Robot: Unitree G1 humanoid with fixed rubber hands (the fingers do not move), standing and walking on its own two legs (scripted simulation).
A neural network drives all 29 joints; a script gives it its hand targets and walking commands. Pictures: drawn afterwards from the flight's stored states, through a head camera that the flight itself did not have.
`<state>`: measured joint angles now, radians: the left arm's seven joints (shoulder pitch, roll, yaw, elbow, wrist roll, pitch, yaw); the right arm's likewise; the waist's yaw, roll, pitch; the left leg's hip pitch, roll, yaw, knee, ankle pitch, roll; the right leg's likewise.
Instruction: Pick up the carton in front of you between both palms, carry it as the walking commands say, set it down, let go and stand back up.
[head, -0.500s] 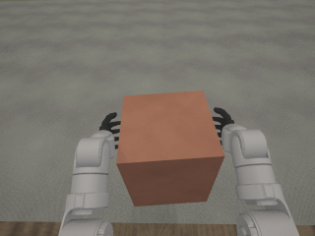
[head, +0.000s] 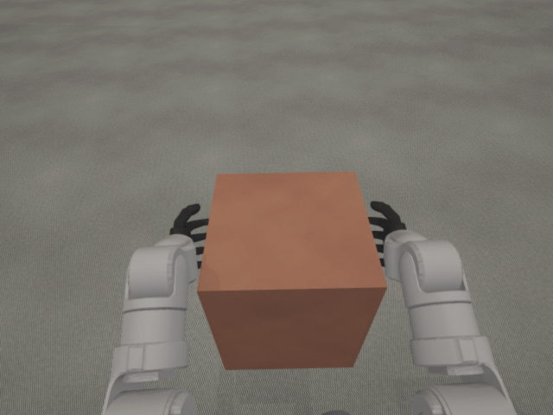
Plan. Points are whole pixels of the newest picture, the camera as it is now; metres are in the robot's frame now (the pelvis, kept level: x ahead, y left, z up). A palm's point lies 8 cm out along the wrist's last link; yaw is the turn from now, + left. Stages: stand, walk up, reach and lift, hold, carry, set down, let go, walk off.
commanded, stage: carry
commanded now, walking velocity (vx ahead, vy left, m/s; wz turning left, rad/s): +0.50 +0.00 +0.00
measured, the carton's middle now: (287, 274) +0.35 -0.03 +0.03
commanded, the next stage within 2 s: none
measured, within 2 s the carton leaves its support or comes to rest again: neither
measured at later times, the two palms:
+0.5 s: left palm (215, 188) +0.68 +0.11 -0.07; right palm (332, 170) +0.71 -0.19 -0.07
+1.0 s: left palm (208, 96) +1.00 +0.12 +0.02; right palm (309, 87) +0.98 -0.18 +0.03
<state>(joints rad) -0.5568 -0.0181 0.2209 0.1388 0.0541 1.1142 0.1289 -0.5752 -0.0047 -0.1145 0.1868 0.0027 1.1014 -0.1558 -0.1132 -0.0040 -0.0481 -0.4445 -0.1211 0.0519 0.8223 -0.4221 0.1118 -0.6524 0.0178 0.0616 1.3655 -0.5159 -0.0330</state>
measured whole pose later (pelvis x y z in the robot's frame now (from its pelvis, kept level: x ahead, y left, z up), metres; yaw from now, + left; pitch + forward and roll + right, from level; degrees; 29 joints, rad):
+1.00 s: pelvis +0.67 -0.01 -0.07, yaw -2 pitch +5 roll -4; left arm -0.44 -0.09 0.16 -0.03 0.08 1.15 0.14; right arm -0.41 0.07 -0.20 -0.06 -0.06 1.15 -0.11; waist -0.01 0.02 -0.09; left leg -0.22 0.00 0.11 0.25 -0.12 0.10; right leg -0.59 -0.06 -0.06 0.86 -0.26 0.03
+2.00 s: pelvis +1.26 -0.02 -0.08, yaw -2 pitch +4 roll -2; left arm -0.15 -0.13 0.10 -0.28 0.13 1.20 0.09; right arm -0.12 0.13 -0.11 -0.27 -0.10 1.18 -0.08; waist 0.00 -0.03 -0.10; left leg -0.23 0.04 0.20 0.30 -0.14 0.07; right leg -0.56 -0.11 -0.07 1.00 -0.22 0.00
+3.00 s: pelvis +1.88 -0.02 -0.08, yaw -2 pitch +4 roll -2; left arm -0.19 -0.14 0.12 -0.33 0.12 1.21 0.09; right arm -0.17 0.13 -0.12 -0.33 -0.10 1.20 -0.08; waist 0.00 -0.03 -0.03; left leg -0.29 0.05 0.20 0.34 -0.12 0.08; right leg -0.48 -0.07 -0.08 0.95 -0.35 0.01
